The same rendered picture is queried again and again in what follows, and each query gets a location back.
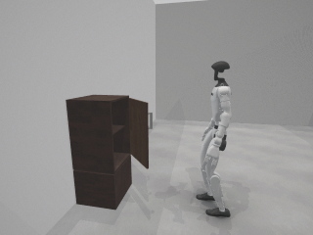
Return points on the cupboard door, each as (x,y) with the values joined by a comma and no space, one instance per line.
(139,130)

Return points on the handle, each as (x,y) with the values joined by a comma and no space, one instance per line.
(151,120)

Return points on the robot left hand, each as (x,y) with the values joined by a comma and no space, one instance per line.
(212,152)

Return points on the robot right hand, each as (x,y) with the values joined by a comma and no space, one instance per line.
(204,133)

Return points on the robot left forearm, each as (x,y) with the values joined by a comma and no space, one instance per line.
(223,125)

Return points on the robot right forearm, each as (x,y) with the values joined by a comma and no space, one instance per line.
(211,124)

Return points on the robot left upper arm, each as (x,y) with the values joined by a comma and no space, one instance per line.
(224,96)

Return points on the robot right thigh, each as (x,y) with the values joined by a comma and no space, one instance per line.
(204,148)

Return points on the humanoid robot torso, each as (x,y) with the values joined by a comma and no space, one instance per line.
(217,110)

